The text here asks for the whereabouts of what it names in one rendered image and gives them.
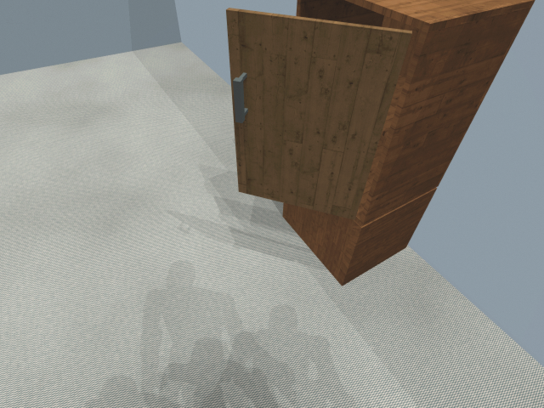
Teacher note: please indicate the cupboard door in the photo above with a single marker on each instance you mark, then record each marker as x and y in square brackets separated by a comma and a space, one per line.
[318, 94]

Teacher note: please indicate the handle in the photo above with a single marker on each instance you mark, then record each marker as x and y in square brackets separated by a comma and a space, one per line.
[240, 110]

